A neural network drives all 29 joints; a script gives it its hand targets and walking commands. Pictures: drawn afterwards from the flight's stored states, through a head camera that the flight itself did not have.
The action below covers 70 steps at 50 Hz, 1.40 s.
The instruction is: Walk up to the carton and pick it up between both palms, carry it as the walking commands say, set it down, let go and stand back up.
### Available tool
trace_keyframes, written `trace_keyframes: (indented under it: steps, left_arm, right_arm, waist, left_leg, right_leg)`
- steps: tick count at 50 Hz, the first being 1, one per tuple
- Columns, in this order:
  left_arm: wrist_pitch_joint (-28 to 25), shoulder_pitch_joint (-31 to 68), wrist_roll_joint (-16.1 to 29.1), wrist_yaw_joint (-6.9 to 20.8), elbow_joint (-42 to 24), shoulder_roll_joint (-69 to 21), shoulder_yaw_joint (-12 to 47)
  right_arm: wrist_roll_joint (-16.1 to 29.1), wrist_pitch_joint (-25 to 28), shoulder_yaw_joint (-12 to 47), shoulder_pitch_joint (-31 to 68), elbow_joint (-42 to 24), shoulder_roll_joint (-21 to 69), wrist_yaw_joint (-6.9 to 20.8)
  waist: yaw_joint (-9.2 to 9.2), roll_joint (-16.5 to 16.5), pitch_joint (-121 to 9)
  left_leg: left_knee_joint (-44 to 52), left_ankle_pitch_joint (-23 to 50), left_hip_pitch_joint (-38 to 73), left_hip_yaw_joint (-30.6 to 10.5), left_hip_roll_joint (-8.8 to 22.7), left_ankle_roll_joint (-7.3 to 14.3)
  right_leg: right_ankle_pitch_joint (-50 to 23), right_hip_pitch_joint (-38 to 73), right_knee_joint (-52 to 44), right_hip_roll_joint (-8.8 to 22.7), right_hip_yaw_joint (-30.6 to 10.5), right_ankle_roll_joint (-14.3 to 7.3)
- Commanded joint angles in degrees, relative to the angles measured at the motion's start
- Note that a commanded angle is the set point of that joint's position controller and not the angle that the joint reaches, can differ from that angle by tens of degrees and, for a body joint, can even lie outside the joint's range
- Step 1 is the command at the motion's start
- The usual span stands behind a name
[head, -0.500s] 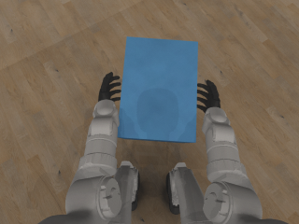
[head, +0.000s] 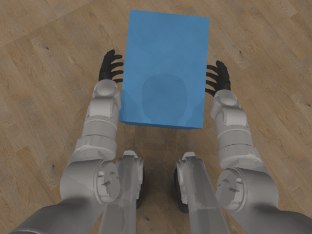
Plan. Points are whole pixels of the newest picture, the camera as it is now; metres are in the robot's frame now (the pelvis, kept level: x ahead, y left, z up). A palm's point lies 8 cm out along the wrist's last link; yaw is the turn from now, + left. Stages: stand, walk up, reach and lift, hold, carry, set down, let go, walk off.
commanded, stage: set down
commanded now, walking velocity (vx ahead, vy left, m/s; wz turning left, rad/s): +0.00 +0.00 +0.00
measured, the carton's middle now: (163, 78) +0.51 +0.00 -0.16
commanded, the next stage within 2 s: none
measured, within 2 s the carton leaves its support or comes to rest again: neither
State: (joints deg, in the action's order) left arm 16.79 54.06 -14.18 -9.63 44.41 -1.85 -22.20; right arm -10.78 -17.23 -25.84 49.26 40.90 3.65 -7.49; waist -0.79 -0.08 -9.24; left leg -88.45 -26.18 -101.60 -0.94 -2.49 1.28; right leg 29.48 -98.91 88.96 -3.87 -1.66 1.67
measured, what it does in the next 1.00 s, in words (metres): lowers itself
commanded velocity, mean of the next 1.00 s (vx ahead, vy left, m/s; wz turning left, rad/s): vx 0.00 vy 0.00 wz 0.00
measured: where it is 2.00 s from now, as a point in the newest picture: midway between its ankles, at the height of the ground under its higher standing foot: (160, 195)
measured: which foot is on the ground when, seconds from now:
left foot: down 0.00-1.00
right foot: down 0.00-1.00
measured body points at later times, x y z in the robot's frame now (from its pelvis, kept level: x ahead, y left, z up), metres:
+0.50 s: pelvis -0.01 -0.01 -0.06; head +0.28 +0.01 +0.28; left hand +0.50 +0.15 -0.17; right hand +0.48 -0.15 -0.17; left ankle +0.10 +0.10 -0.53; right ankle +0.08 -0.13 -0.53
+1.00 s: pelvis -0.02 -0.01 -0.12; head +0.33 +0.01 +0.17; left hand +0.53 +0.15 -0.26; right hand +0.51 -0.14 -0.26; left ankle +0.10 +0.10 -0.53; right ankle +0.08 -0.13 -0.53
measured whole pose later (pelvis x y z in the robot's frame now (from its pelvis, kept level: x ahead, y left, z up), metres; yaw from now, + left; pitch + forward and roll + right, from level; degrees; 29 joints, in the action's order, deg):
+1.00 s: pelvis -0.02 -0.01 -0.12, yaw +0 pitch +40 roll -2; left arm 17.1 75.9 -8.6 -10.0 48.6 8.6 -18.6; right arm -5.4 -17.6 -23.5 71.5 43.0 -3.6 -9.7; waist -0.3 0.2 11.2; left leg -111.0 -29.4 -121.5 -2.0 -3.4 -0.3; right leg 34.0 -118.3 112.1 -6.1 -0.5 2.1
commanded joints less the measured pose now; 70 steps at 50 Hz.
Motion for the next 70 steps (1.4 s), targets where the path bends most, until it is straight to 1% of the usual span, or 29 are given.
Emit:
trace_keyframes:
  steps: [1, 4, 5, 6, 7, 8, 9, 12, 13, 16, 21, 25, 31, 32, 33, 34, 36, 37, 39, 40, 42, 45, 48, 51, 59, 63, 65, 66, 70]
  left_arm:
    - [-2.35, 33.33, 7.78, 18.75, 0.98, -55.32, 25.81]
    - [-2.42, 34.31, 9.04, 18.60, 0.15, -56.51, 27.21]
    - [-2.33, 35.35, 9.22, 18.49, -0.34, -56.07, 27.49]
    - [-2.21, 35.89, 8.85, 18.32, 0.60, -54.30, 26.83]
    - [-2.09, 36.40, 9.61, 18.18, 1.38, -56.69, 27.19]
    - [-2.38, 38.01, 9.85, 18.09, -0.42, -54.66, 27.56]
    - [-2.45, 38.83, 10.18, 17.81, 0.38, -54.47, 27.59]
    - [-1.72, 35.67, 7.97, 18.12, 4.96, -54.07, 24.36]
    - [-2.06, 37.57, 8.92, 17.99, 2.53, -54.12, 25.37]
    - [-2.50, 40.60, 8.75, 17.54, 1.30, -51.90, 25.44]
    - [-2.36, 43.80, 10.25, 17.87, 0.15, -51.38, 26.63]
    - [-2.16, 42.76, 10.30, 18.19, 2.11, -50.23, 25.43]
    - [-1.96, 46.44, 9.85, 18.76, 3.46, -48.82, 23.76]
    - [-2.15, 47.91, 10.71, 18.83, 1.89, -48.94, 24.78]
    - [-2.33, 48.33, 10.71, 18.81, 1.79, -48.35, 24.62]
    - [-2.41, 48.98, 10.70, 19.08, 1.03, -47.29, 24.04]
    - [-2.18, 49.06, 10.88, 19.20, 2.17, -47.23, 24.79]
    - [-2.08, 49.86, 10.44, 19.17, 3.39, -46.32, 24.24]
    - [-2.01, 50.61, 10.55, 19.54, 3.66, -45.95, 23.17]
    - [-2.00, 51.28, 10.69, 19.68, 3.19, -46.66, 23.70]
    - [-2.27, 51.09, 10.85, 19.89, 2.53, -45.74, 23.29]
    - [-2.04, 52.24, 12.35, 19.43, 2.31, -45.76, 25.98]
    - [-2.92, 57.32, 13.95, 19.22, -1.27, -43.78, 27.50]
    - [-3.00, 58.28, 16.56, 19.19, -1.63, -42.13, 29.96]
    - [-2.92, 69.67, 21.69, 18.56, -6.65, -36.82, 35.21]
    - [-3.38, 72.28, 24.00, 17.93, -6.69, -37.08, 35.18]
    - [-3.94, 73.53, 24.12, 18.05, -4.57, -36.45, 34.08]
    - [-4.31, 73.94, 23.56, 18.13, -3.32, -35.44, 33.49]
    - [-4.64, 67.79, 20.55, 19.91, 8.59, -35.71, 27.44]
  right_arm:
    - [8.16, 4.00, 28.85, 44.09, -5.17, 54.29, 15.77]
    - [9.04, 4.52, 29.30, 45.64, -6.12, 53.69, 15.72]
    - [8.76, 4.29, 28.28, 44.48, -5.10, 53.96, 15.44]
    - [9.58, 4.33, 28.58, 47.17, -5.67, 52.83, 15.65]
    - [8.99, 4.47, 28.43, 47.05, -6.03, 52.43, 15.40]
    - [9.47, 4.16, 28.69, 46.76, -5.37, 52.63, 15.39]
    - [8.51, 4.03, 27.07, 44.36, -3.14, 53.05, 15.38]
    - [9.65, 4.19, 27.93, 50.39, -5.96, 51.81, 15.42]
    - [8.70, 3.95, 26.48, 48.33, -4.20, 51.04, 15.31]
    - [10.81, 4.25, 28.60, 52.39, -6.34, 51.81, 15.32]
    - [10.36, 3.90, 27.12, 51.09, -4.22, 50.47, 15.10]
    - [11.60, 4.04, 29.12, 57.00, -7.66, 49.91, 14.23]
    - [10.61, 3.60, 27.43, 57.86, -5.80, 48.99, 14.00]
    - [10.89, 3.87, 28.10, 58.19, -6.05, 48.88, 14.03]
    - [10.80, 3.64, 27.90, 57.53, -6.30, 48.71, 13.86]
    - [11.87, 3.68, 28.79, 60.42, -6.65, 49.40, 13.91]
    - [12.42, 3.83, 28.80, 61.36, -6.24, 48.77, 13.99]
    - [11.73, 3.62, 27.58, 60.40, -4.99, 47.53, 14.02]
    - [10.93, 3.27, 26.93, 59.75, -3.52, 48.43, 13.92]
    - [10.87, 3.46, 26.39, 59.73, -2.76, 47.74, 13.85]
    - [11.51, 3.51, 27.39, 61.44, -4.78, 48.01, 13.91]
    - [13.84, 4.41, 29.63, 65.70, -8.19, 45.89, 13.71]
    - [13.96, 3.72, 29.29, 63.76, -4.49, 46.52, 13.95]
    - [16.61, 4.56, 32.23, 70.03, -10.24, 43.41, 13.44]
    - [20.95, 3.07, 35.32, 75.45, -10.47, 40.80, 13.36]
    - [22.02, 4.20, 36.35, 82.28, -13.89, 38.44, 12.55]
    - [21.56, 4.77, 34.52, 81.98, -11.02, 37.54, 12.48]
    - [21.57, 4.94, 33.56, 80.76, -8.49, 38.07, 12.74]
    - [17.53, 5.65, 27.29, 78.20, 0.32, 35.21, 14.01]
  waist:
    - [-0.39, -1.55, -61.18]
    - [-0.78, -2.40, -62.55]
    - [-2.63, -2.90, -63.53]
    - [-0.53, -2.70, -61.82]
    - [-2.91, -2.40, -62.89]
    - [-1.75, -3.63, -62.77]
    - [-4.15, -2.64, -60.84]
    - [0.06, -2.91, -60.05]
    - [-2.08, -2.86, -60.17]
    - [0.43, -3.51, -63.84]
    - [-1.98, -3.47, -63.32]
    - [-0.19, -1.98, -63.12]
    - [-1.33, -2.01, -61.89]
    - [-0.14, -2.31, -63.73]
    - [-1.69, -1.98, -64.44]
    - [0.73, -0.72, -64.59]
    - [1.35, -1.61, -65.49]
    - [-0.31, -1.60, -63.14]
    - [-0.39, 1.00, -61.25]
    - [-0.54, -1.85, -60.34]
    - [0.01, -0.43, -61.11]
    - [0.80, -4.19, -68.53]
    - [-1.15, -1.84, -68.01]
    - [-0.68, -2.21, -72.03]
    - [-0.35, -3.06, -83.37]
    - [-0.48, -2.08, -79.81]
    - [-1.36, -2.22, -74.46]
    - [0.03, -2.92, -70.53]
    - [-1.90, -2.17, -48.80]
  left_leg:
    - [4.39, 15.27, 34.76, 0.02, -6.49, -1.49]
    - [2.64, 17.34, 34.09, -0.14, -6.60, -2.11]
    - [1.87, 16.76, 34.73, 0.12, -6.61, -2.11]
    - [1.63, 16.35, 33.43, -0.35, -6.47, -1.94]
    - [1.09, 16.68, 34.16, -0.24, -6.64, -1.92]
    - [0.82, 17.28, 34.39, -0.03, -6.75, -2.14]
    - [0.61, 15.51, 33.49, -0.54, -6.41, -2.29]
    - [-0.46, 14.79, 30.03, 0.82, -6.91, -1.72]
    - [-0.62, 15.09, 29.78, 0.58, -6.63, -2.03]
    - [-2.98, 16.35, 30.39, 1.34, -6.77, -1.69]
    - [-4.77, 16.90, 28.19, 0.86, -6.55, -2.11]
    - [-7.19, 16.51, 25.77, 1.95, -6.49, -1.47]
    - [-9.47, 15.23, 22.03, 2.46, -6.57, -1.49]
    - [-10.50, 16.09, 22.38, 2.15, -6.57, -1.31]
    - [-11.29, 16.17, 21.29, 2.73, -6.41, -1.51]
    - [-11.40, 16.18, 20.34, 2.86, -6.47, -1.10]
    - [-12.19, 17.00, 20.83, 2.78, -6.23, -1.27]
    - [-12.40, 15.74, 19.82, 2.44, -5.77, -1.12]
    - [-12.97, 13.79, 16.94, 2.44, -5.89, -0.83]
    - [-13.42, 13.96, 17.28, 2.79, -5.90, -1.22]
    - [-14.90, 15.34, 16.02, 3.25, -5.96, -0.74]
    - [-16.54, 19.51, 22.90, 3.30, -5.80, -1.33]
    - [-17.72, 16.79, 21.62, 2.87, -5.24, -1.17]
    - [-20.00, 19.50, 24.26, 2.85, -4.86, -1.20]
    - [-24.59, 22.88, 34.36, 3.00, -3.72, -1.51]
    - [-26.17, 21.68, 32.11, 2.67, -3.52, -0.46]
    - [-26.32, 20.83, 30.37, 1.80, -3.28, -0.14]
    - [-26.21, 20.01, 28.53, 1.96, -3.21, -0.21]
    - [-26.21, 11.33, 17.13, 1.73, -3.12, 0.45]
  right_leg:
    - [-14.80, 17.96, -5.44, -6.60, 3.24, 0.33]
    - [-16.06, 17.19, -3.92, -6.97, 3.14, 0.10]
    - [-16.24, 16.78, -3.40, -7.04, 3.29, 0.04]
    - [-15.15, 14.42, -2.20, -6.88, 3.61, 0.24]
    - [-15.59, 14.62, -2.34, -7.06, 4.16, 0.32]
    - [-16.13, 14.50, -1.90, -6.80, 3.70, 0.33]
    - [-14.63, 12.90, -1.65, -6.98, 4.07, 0.09]
    - [-13.94, 12.76, -0.77, -6.75, 4.02, 0.85]
    - [-14.44, 12.69, -0.05, -7.05, 4.43, 0.61]
    - [-15.51, 12.32, 1.80, -6.84, 4.23, 0.72]
    - [-16.52, 10.83, 3.70, -7.11, 4.57, 0.52]
    - [-15.89, 11.24, 5.17, -7.00, 4.68, 1.13]
    - [-15.45, 9.56, 7.01, -7.15, 4.95, 1.18]
    - [-16.25, 9.93, 8.15, -6.78, 4.63, 0.69]
    - [-16.98, 10.29, 8.01, -7.19, 4.27, 0.64]
    - [-17.27, 11.91, 8.88, -7.01, 4.42, 0.97]
    - [-17.59, 11.18, 9.78, -6.91, 4.76, 0.82]
    - [-16.49, 8.39, 10.23, -6.81, 5.23, 1.03]
    - [-15.26, 9.01, 10.51, -6.80, 5.04, 1.00]
    - [-15.30, 7.90, 10.87, -6.75, 4.77, 0.71]
    - [-16.51, 8.84, 11.44, -6.90, 4.61, 1.04]
    - [-19.77, 9.74, 14.45, -6.51, 5.73, 0.97]
    - [-17.63, 8.84, 15.32, -6.46, 5.68, 0.60]
    - [-19.92, 11.59, 17.02, -5.97, 5.43, 0.44]
    - [-22.60, 18.61, 21.16, -5.57, 5.87, -0.63]
    - [-20.70, 16.44, 22.29, -4.40, 5.90, -0.68]
    - [-19.35, 13.67, 22.53, -4.05, 5.70, -0.74]
    - [-18.69, 11.09, 22.98, -4.03, 5.36, -0.92]
    - [-10.19, 1.79, 22.83, -3.99, 5.09, -1.51]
